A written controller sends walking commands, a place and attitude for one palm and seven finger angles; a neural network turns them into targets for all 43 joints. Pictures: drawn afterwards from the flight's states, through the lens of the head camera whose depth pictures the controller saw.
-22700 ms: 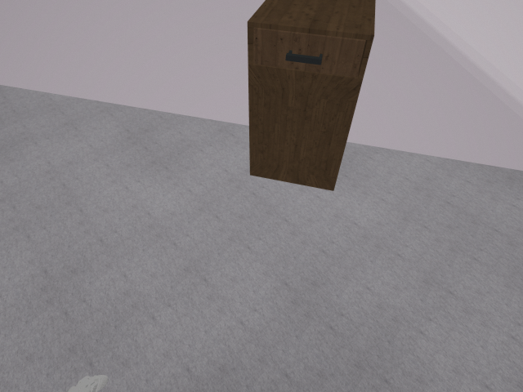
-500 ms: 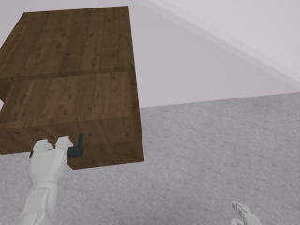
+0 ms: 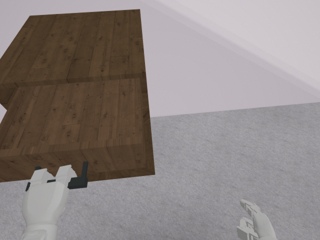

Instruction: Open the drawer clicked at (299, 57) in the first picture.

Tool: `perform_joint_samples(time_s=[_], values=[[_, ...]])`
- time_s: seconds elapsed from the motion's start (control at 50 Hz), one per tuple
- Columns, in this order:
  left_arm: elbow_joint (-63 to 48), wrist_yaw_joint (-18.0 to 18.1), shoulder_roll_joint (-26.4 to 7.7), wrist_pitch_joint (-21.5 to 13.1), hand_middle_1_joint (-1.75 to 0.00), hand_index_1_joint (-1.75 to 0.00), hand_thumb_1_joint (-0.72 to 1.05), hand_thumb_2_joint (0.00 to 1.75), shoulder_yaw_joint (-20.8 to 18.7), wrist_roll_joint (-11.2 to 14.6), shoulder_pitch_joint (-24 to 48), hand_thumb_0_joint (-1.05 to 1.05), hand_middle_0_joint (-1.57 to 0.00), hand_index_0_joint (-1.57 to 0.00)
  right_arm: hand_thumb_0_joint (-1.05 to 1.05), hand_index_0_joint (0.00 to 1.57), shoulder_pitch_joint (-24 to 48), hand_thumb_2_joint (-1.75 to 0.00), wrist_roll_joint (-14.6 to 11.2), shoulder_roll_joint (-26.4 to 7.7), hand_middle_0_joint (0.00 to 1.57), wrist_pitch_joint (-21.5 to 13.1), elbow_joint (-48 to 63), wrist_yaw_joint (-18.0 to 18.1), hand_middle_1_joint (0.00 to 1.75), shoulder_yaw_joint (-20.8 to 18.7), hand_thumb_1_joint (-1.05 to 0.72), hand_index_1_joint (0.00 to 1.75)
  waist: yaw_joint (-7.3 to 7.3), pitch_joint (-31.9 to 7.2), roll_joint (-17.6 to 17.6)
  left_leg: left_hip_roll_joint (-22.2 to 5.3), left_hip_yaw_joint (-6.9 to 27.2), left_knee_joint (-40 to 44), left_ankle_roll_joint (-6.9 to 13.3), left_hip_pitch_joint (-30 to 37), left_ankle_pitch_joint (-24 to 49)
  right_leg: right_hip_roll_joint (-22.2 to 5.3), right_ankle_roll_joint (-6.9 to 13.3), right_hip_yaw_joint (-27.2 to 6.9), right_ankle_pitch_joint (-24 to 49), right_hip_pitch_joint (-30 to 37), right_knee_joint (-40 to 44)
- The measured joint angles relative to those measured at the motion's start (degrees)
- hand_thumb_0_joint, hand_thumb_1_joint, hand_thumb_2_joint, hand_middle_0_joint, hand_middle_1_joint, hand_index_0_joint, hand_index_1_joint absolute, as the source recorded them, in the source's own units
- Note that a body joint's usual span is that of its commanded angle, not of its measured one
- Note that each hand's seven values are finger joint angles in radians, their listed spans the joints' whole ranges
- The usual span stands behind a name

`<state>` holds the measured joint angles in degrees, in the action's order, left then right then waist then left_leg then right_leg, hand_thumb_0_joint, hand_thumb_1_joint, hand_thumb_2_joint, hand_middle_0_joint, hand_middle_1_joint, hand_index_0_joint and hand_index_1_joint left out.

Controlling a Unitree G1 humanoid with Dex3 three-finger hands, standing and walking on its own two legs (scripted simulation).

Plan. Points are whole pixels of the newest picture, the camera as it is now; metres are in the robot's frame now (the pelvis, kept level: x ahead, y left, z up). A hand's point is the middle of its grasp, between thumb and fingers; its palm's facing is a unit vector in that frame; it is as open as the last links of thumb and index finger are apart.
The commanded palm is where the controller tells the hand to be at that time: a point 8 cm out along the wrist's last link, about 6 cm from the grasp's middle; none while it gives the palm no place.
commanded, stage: pull the drawer open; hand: left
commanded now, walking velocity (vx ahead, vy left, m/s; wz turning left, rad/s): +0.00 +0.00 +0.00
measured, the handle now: (59, 176) +0.27 +0.28 +0.00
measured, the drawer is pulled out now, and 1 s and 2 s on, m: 0.24 0.30 0.30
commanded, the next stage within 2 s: open the thumb to release the handle in 0.84 s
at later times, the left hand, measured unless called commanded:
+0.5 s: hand (53, 233) +0.15 +0.25 -0.02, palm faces -0.05 -0.06 -1.00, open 5.8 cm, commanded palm +0.11 +0.25 +0.03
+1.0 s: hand (51, 233) +0.15 +0.26 -0.02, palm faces -0.04 -0.04 -1.00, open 5.8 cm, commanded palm +0.12 +0.26 +0.03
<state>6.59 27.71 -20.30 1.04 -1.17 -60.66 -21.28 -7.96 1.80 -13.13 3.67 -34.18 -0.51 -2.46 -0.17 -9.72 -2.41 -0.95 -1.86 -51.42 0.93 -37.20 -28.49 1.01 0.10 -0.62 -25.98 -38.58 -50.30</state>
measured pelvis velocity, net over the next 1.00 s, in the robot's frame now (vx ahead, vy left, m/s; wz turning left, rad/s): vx -0.01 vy -0.01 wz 0.01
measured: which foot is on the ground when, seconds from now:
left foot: down 0.00-1.00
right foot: down 0.00-1.00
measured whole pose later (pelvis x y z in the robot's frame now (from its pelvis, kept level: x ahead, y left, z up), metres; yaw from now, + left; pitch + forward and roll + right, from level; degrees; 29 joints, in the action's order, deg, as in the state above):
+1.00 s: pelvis -0.01 -0.01 -0.02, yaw +0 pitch +16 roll +0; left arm -3.6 31.3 -21.1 -1.6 -2.1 -60.4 -34.8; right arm -7.6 3.4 -13.6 4.8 -31.6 -1.6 -2.3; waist -1.8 -10.2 -2.2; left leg -0.9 -1.4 -57.8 0.4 -42.4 -31.0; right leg 0.9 0.7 -0.2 -29.0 -44.1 -57.5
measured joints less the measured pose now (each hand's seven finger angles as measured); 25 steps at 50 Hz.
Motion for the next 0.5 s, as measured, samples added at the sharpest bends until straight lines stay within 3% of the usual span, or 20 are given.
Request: perform_joint_samples(time_s=[0.5], values=[[-9.39, 1.61, 0.31, -0.46, -1.27, -1.31, 0.71, 0.8, 1.08, 0.18, -11.97, 0.02, -0.27, -0.38, 0.01, 0.2, 0.91, -0.9, 0.94, 0.74, 0.21, 0.47, 2.5, -1.71, 0.3, 1.39, -0.9, 0.3, -1.9, -0.18, 0.09, 0.06, 0.22, -4.17, -0.33, -2.2, -1.47, -0.08, 0.37, 0.22, -1.83, -2.42, -4.72]])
